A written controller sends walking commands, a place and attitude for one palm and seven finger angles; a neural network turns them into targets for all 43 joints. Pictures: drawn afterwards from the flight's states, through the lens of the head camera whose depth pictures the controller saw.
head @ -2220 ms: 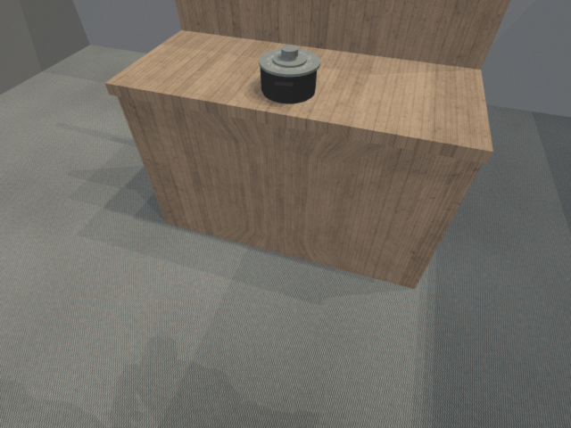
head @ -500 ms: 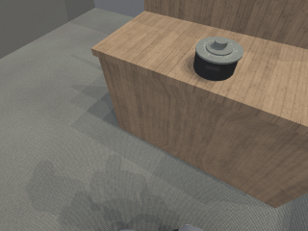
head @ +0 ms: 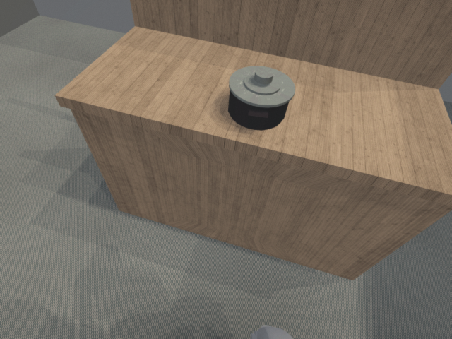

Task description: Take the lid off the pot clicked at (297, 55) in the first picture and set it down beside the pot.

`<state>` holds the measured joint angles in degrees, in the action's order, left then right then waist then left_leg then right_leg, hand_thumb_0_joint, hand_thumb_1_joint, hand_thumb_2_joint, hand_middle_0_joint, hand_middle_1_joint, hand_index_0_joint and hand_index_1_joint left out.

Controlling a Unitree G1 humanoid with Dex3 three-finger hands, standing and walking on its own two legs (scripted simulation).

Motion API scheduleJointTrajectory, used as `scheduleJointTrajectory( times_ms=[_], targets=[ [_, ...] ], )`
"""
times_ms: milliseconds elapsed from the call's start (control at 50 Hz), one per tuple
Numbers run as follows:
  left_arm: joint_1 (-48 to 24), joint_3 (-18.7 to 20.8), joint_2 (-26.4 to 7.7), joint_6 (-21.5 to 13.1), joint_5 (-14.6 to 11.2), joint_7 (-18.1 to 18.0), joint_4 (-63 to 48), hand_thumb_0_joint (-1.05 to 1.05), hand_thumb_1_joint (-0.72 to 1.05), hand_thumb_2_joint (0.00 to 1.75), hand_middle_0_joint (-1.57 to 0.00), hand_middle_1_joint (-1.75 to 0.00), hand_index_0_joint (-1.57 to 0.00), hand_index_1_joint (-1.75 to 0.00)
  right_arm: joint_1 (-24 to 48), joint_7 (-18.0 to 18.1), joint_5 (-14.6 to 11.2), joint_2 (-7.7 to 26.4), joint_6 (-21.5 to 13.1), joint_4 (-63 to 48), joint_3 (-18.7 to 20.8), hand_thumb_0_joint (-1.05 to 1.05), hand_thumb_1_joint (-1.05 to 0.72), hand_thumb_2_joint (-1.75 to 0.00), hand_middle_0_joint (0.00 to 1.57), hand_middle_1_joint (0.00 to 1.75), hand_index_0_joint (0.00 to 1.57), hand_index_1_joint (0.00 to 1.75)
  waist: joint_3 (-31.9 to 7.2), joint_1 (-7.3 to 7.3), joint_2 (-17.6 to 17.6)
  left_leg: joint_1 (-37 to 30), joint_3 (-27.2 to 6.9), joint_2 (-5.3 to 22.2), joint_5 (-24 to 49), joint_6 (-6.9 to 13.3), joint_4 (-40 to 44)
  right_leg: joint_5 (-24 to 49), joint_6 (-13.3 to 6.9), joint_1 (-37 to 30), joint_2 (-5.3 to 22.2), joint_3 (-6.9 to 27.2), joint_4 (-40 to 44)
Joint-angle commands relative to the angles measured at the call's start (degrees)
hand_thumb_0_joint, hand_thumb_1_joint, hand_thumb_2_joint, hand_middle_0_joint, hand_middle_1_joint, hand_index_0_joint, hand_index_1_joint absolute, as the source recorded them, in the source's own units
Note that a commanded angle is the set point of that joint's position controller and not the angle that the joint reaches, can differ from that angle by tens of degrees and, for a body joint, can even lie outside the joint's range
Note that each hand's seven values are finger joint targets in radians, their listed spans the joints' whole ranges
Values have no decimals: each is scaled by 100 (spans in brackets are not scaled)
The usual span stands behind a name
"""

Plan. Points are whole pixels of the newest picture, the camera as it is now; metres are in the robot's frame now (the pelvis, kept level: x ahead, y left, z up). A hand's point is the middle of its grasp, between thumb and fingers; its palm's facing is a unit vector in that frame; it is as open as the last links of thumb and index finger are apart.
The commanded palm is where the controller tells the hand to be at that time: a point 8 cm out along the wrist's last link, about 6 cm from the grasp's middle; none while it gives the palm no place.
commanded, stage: turn to face it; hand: left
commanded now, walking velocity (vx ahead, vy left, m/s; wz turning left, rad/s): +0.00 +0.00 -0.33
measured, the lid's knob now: (263, 75) +0.73 -0.03 +0.07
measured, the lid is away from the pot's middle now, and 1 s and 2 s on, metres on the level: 0.00 0.00 0.00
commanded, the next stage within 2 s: take the last steps up to it in 0.16 s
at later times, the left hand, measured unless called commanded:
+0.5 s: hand out of the picture +0.14 +0.15 -0.18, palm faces -0.12 -0.98 -0.16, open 7.3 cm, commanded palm none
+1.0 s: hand (200, 269) +0.29 +0.08 -0.18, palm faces -0.20 -0.97 -0.17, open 7.4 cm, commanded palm none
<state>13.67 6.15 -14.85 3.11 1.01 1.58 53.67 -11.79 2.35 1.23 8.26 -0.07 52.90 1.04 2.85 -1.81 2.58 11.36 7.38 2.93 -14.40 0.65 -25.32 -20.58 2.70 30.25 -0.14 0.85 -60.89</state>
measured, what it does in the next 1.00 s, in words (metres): walks ahead: right foot, then left foot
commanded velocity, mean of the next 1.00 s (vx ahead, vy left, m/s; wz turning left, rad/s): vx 0.16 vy -0.01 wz -0.10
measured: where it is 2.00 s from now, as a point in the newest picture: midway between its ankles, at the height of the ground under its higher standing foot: outside the picture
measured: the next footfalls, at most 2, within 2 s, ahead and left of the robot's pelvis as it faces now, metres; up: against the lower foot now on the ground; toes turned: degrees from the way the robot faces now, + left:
right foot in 0.18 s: +0.03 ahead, -0.14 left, +0.00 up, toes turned -9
left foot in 0.52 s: +0.11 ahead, +0.08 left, +0.00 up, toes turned -5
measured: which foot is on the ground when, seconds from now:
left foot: down 0.00-0.18, up 0.20-0.50, down 0.52-0.96, up 0.98-1.00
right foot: up 0.00-0.16, down 0.18-0.54, up 0.56-0.94, down 0.96-1.00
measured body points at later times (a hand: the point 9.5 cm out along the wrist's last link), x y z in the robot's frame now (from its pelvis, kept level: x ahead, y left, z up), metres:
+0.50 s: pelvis +0.05 -0.02 -0.01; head +0.06 -0.01 +0.44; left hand +0.14 +0.20 -0.16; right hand +0.03 -0.27 -0.15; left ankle +0.07 +0.09 -0.73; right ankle -0.01 -0.13 -0.74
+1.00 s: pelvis +0.17 -0.07 -0.02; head +0.21 -0.09 +0.43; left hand +0.30 +0.13 -0.17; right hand +0.04 -0.24 -0.18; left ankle +0.08 +0.08 -0.72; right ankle +0.21 -0.17 -0.74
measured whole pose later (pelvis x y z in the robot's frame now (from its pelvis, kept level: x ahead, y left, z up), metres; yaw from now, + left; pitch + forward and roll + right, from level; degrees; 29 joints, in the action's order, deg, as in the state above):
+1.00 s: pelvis +0.17 -0.07 -0.02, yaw -11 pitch +1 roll +0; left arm 10.2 2.6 -7.8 -2.8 1.0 1.0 56.6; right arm -25.8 1.4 0.6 6.2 -2.1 64.7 1.0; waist 3.9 2.6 -1.4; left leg 9.3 4.4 3.4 -30.0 -0.1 -43.8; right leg -13.6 -2.9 22.2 1.8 -6.8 -35.9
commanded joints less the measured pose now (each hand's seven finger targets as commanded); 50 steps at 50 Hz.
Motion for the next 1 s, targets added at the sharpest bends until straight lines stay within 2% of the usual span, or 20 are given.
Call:
scheduleJointTrajectory(
  times_ms=[0,60,120,140,160,180,240,400,460,480,520,540,560,640,700,840,900,920,940,980],
  targets=[
    [-175,-68,-44,-71,-2,-9,-446,0,90,90,-20,-30,-20,-30,-363,41,39,1129,-129,-230,294,0,-90,-90,20,30,20,30,-333,276,-1249,-730,-523,1325,2928,748,530,-289,41,-84,205,-353,1064],
    [-376,-129,-10,-155,7,-32,-513,0,90,90,-20,-30,-20,-30,-636,0,51,1256,-87,-86,376,0,-90,-90,20,30,20,30,-323,433,-1389,-741,-533,1485,3328,766,192,-429,-90,-589,111,-549,1944],
    [105,-97,-109,-235,11,-56,-339,0,90,90,-20,-30,-20,-30,-593,-41,2,1329,-60,-50,419,0,-90,-90,20,30,20,30,-677,163,-1093,-445,-217,1265,2811,346,-541,970,-218,-1794,37,-627,3456],
    [407,-35,-473,-313,40,-101,-247,0,90,90,-20,-30,-20,-30,-669,-72,-55,1136,-63,-61,398,0,-90,-90,20,30,20,30,-917,54,-402,332,38,1027,1835,9,-1329,2157,-411,-2846,587,69,3828],
    [666,99,-1141,-380,69,-209,-164,0,90,90,-20,-30,-20,-30,-555,-108,-92,618,-38,-265,265,0,-90,-90,20,30,20,30,-973,-43,1387,1889,383,339,-1371,-337,-2430,3897,-1018,-3596,2064,1939,4051],
    [883,73,-1109,-333,-37,-257,-121,0,90,90,-20,-30,-20,-30,-188,-28,-70,773,28,-327,265,0,-90,-90,20,30,20,30,-936,-274,1005,1889,-392,258,-2298,-305,-3109,4652,-1573,-3136,2354,1896,3927],
    [279,8,-625,-323,-4,-325,-192,0,90,90,-20,-30,-20,-30,-237,-12,-41,817,57,-97,285,0,-90,-90,20,30,20,30,-617,64,918,2259,-704,294,-1572,-347,-3815,4646,-1553,-3018,1622,1233,3792],
    [98,11,-639,-411,50,-206,-158,0,90,90,-20,-30,-20,-30,-410,-196,13,575,-103,39,274,0,-90,-90,20,30,20,30,32,123,499,1062,-313,47,-981,-237,-1854,113,-1491,-1664,1338,1303,4691],
    [9,-3,-484,-396,15,-172,-85,0,90,90,-20,-30,-20,-30,-1083,-179,27,487,-216,282,263,0,-90,-90,20,30,20,30,160,406,397,-294,-62,-164,-323,-185,-559,-968,-1192,-837,940,1038,4321],
    [-44,-57,-306,-382,-9,-147,-88,0,90,90,-20,-30,-20,-30,-1394,-150,24,612,-265,393,247,0,-90,-90,20,30,20,30,182,536,-200,-787,-335,-96,-523,-131,-93,-1005,-1034,-459,628,880,3738],
    [-131,-153,182,-415,-39,-94,-330,0,90,90,-20,-30,-20,-30,-2162,-88,119,1463,-297,426,418,0,-90,-90,20,30,20,30,276,792,-2427,-910,-3588,2056,-2330,772,1776,-1246,-523,835,-354,-389,820],
    [-454,-94,-19,-434,13,-76,-448,0,90,90,-20,-30,-20,-30,-1981,-60,107,1421,-256,356,382,0,-90,-90,20,30,20,30,649,747,-1497,-348,-3848,2299,-2605,1134,2047,-1008,-595,1007,53,112,65],
    [-362,-79,-43,-425,83,-90,-375,0,90,90,-20,-30,-20,-30,-1765,-52,94,1212,-298,327,308,0,-90,-90,20,30,20,30,711,564,-1682,64,-3714,2131,-2521,1111,2122,-737,-589,991,182,208,-462],
    [28,-129,165,-455,45,3,-1,0,90,90,-20,-30,-20,-30,-1442,1,-2,667,-527,401,104,0,-90,-90,20,30,20,30,215,261,-700,-555,-1487,1200,935,733,1578,605,-384,725,352,33,-500],
    [14,-181,272,-412,12,-25,7,0,90,90,-20,-30,-20,-30,-1680,28,-28,642,-574,595,72,0,-90,-90,20,30,20,30,-7,270,-827,-993,-982,1131,2645,868,1308,571,-290,723,387,-186,-86],
    [-583,-274,456,-490,13,-39,-148,0,90,90,-20,-30,-20,-30,-1896,6,42,652,-435,924,137,0,-90,-90,20,30,20,30,98,518,-1198,-898,-658,1163,2820,849,811,451,-403,-246,288,-738,2176],
    [632,-165,157,-581,41,-72,276,0,90,90,-20,-30,-20,-30,-1687,-19,-21,599,-393,959,130,0,-90,-90,20,30,20,30,-370,-53,-592,-48,-410,764,1979,493,-457,1349,-473,-2422,98,-776,3245],
    [1313,-73,-243,-654,65,-135,498,0,90,90,-20,-30,-20,-30,-1670,-65,-81,434,-401,918,116,0,-90,-90,20,30,20,30,-831,-335,180,956,-186,438,777,255,-1645,1593,-776,-3677,944,259,3381],
    [1719,58,-774,-667,24,-192,559,0,90,90,-20,-30,-20,-30,-1792,-64,-120,162,-394,729,89,0,-90,-90,20,30,20,30,-1151,-321,1530,2086,65,-253,-2029,-12,-3317,2142,-1443,-4283,2460,2376,4142],
    [1244,-15,-500,-595,-54,-271,485,0,90,90,-20,-30,-20,-30,-1316,-28,-69,299,-279,655,192,0,-90,-90,20,30,20,30,-280,-189,570,2283,-650,95,-1822,65,-4459,1310,-1790,-2865,2454,2186,4753]
  ],
)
